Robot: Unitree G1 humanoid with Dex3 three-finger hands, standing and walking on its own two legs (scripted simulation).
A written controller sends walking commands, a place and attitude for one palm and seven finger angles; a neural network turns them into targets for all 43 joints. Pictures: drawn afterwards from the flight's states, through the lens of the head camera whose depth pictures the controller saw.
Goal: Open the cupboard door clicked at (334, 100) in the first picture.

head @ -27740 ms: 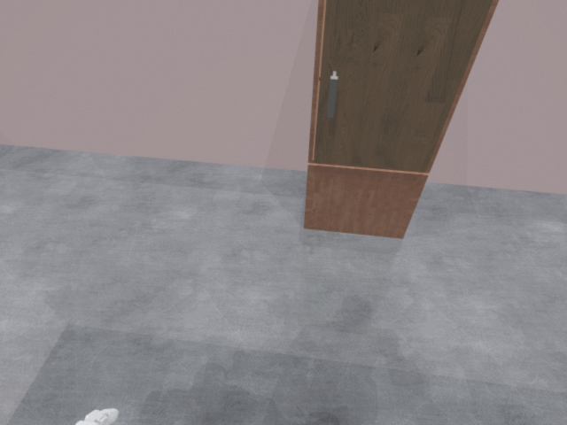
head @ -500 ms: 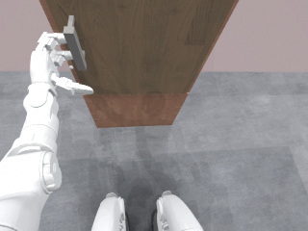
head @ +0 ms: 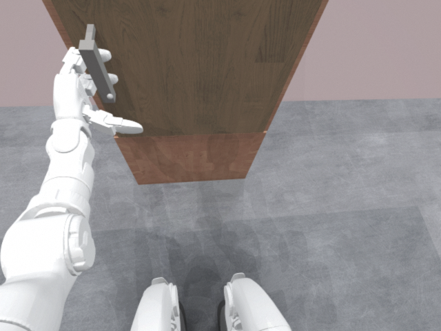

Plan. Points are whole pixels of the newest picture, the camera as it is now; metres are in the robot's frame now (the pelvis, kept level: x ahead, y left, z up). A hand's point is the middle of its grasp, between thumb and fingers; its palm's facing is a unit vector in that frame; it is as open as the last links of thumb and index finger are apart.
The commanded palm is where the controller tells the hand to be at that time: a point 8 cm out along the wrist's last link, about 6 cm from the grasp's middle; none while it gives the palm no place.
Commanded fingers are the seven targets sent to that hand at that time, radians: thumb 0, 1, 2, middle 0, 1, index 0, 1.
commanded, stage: slide the fingers in behind the handle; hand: left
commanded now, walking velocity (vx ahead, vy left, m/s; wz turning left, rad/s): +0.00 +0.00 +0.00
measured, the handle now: (100, 66) +0.58 +0.16 +0.06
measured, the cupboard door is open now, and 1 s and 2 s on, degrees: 0 0 31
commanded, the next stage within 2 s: close the thumb around the handle in 0.20 s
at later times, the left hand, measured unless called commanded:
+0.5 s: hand (105, 97) +0.52 +0.15 +0.05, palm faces +0.03 -1.00 -0.03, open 12.9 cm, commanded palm +0.49 +0.20 +0.05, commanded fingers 0.00 0.12 0.56 -0.34 -1.27 -0.34 -1.27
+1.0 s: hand (106, 97) +0.52 +0.15 +0.05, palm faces +0.02 -1.00 -0.01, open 6.8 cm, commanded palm +0.50 +0.19 +0.05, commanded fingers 0.00 0.90 0.90 -0.40 -1.35 -0.40 -1.35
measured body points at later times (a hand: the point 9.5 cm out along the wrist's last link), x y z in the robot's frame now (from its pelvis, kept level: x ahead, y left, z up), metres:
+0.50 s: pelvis +0.00 +0.00 +0.00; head +0.15 +0.02 +0.43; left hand +0.51 +0.21 +0.05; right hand +0.01 -0.26 -0.11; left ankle +0.03 +0.09 -0.62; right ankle +0.01 -0.09 -0.62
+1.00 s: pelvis +0.00 +0.01 +0.00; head +0.15 +0.03 +0.43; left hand +0.51 +0.21 +0.05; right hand +0.01 -0.25 -0.11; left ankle +0.03 +0.09 -0.62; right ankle +0.01 -0.09 -0.62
